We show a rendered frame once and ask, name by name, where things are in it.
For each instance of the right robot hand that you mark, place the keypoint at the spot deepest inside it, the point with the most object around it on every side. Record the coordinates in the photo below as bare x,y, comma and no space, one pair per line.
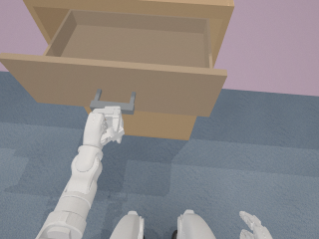
259,231

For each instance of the left robot hand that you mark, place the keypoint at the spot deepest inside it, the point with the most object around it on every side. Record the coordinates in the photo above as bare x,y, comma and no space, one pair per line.
109,120

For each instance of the robot left forearm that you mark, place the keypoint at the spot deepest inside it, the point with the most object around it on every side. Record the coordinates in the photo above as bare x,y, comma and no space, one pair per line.
68,220

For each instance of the handle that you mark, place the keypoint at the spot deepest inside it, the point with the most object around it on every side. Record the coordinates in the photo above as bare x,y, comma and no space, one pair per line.
126,108

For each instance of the robot left thigh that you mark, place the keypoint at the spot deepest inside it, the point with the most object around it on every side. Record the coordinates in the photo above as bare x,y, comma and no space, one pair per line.
131,226

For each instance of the robot left shin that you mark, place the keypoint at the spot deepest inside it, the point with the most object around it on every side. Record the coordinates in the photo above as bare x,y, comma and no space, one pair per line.
132,213

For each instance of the drawer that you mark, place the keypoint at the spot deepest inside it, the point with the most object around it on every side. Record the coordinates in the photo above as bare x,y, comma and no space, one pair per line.
166,60

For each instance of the cabinet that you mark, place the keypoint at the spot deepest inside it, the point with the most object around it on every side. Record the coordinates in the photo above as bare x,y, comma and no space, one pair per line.
49,15

